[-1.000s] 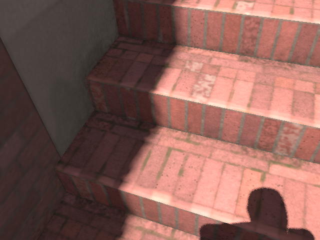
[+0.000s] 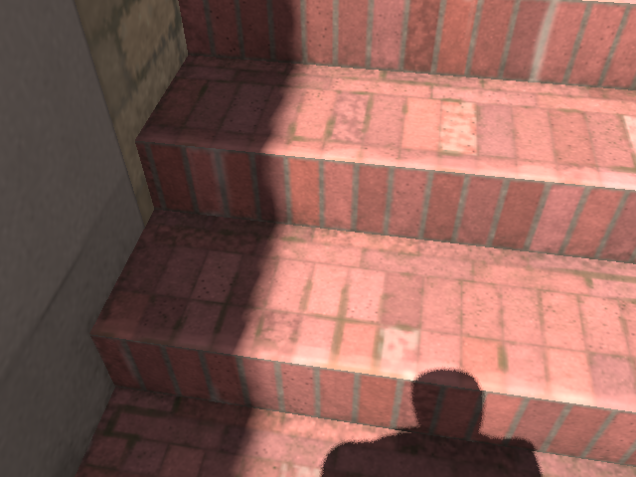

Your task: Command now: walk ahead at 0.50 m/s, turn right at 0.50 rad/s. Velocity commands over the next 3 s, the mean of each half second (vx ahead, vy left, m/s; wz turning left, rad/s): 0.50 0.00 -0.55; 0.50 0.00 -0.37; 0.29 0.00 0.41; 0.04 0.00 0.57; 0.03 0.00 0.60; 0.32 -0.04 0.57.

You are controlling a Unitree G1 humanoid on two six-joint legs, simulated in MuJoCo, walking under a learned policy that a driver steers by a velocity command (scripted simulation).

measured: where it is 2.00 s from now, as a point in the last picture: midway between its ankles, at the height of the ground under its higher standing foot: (511, 157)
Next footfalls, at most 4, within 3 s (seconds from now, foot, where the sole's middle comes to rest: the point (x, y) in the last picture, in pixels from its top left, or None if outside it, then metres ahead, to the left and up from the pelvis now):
0.30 left None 0.40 0.12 -0.53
0.90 right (532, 352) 0.60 -0.29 -0.36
1.44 left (449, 138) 0.94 -0.17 -0.19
2.02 right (564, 149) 0.91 -0.37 -0.19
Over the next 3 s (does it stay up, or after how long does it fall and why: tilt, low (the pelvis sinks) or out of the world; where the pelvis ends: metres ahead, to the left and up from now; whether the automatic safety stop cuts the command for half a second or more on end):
stays up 1.10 -0.01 0.58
